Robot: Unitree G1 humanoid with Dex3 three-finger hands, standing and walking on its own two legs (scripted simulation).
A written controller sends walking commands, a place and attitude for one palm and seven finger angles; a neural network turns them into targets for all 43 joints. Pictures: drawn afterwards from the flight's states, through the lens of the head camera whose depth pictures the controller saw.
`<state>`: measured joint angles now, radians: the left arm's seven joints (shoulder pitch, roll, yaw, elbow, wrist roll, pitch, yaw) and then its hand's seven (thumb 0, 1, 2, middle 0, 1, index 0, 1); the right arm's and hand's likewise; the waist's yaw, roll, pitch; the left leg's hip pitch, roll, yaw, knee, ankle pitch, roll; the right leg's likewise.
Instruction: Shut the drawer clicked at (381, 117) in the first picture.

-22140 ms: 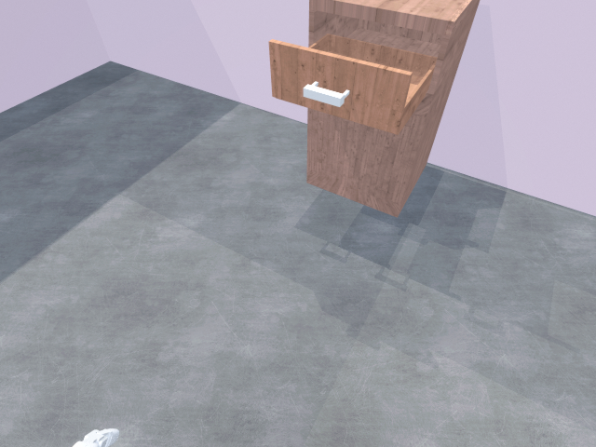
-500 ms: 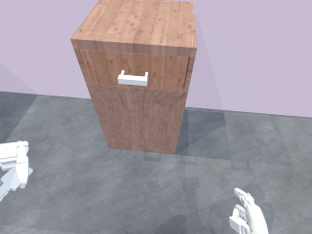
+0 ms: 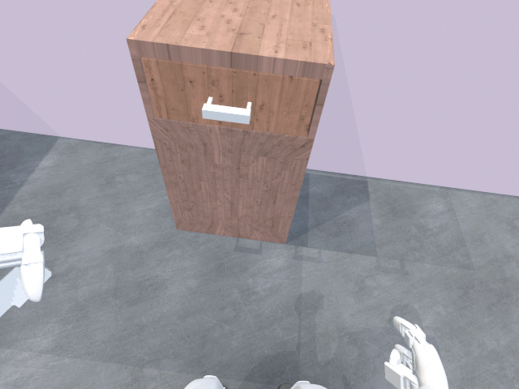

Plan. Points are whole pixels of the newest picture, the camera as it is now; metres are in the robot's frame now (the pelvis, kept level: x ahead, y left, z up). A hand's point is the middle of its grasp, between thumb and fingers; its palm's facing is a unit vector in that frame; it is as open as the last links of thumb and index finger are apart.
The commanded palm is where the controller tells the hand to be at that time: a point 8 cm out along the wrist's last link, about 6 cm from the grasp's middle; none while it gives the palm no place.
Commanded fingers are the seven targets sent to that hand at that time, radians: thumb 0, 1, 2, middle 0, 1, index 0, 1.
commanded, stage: step back with the hand held close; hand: left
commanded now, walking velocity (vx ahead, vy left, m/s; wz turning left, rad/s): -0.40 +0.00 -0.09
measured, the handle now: (228, 108) +0.76 +0.10 -0.04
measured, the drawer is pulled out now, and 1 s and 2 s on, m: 0.00 0.00 0.00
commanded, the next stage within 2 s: stop stepping back and stand still in 0.56 s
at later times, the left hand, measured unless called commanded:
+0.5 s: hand (23, 371) +0.12 +0.20 +0.18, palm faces +0.17 -0.84 -0.52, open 3.3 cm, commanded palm +0.06 +0.25 +0.19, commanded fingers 0.00 0.90 0.90 -1.40 -1.60 -1.40 -1.60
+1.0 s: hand out of the picture -0.02 +0.23 +0.17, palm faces +0.33 -0.84 -0.43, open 3.3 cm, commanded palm -0.07 +0.27 +0.19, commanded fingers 0.00 0.90 0.90 -1.40 -1.60 -1.40 -1.60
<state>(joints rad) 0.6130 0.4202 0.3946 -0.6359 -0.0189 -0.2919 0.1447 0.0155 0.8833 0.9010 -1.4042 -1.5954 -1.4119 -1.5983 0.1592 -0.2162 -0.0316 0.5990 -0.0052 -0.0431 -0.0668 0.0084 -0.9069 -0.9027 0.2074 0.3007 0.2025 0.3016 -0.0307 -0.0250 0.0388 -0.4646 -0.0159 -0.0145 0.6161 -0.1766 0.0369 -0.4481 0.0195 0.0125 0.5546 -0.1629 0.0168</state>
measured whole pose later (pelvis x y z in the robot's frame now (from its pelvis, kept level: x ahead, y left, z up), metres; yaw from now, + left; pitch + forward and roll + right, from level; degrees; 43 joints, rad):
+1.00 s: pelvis -0.22 +0.00 +0.02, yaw -4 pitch -1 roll +0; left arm 0.61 0.37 0.35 -0.52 -0.01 -0.21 0.16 0.02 0.89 0.90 -1.40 -1.60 -1.41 -1.60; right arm 0.27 -0.19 0.03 0.65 -0.01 -0.13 -0.08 0.01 -0.91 -0.90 0.21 0.30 0.20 0.30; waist -0.01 -0.04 -0.03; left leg -0.22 -0.02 0.03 0.47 -0.24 0.03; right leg -0.29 0.01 -0.02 0.52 -0.27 0.00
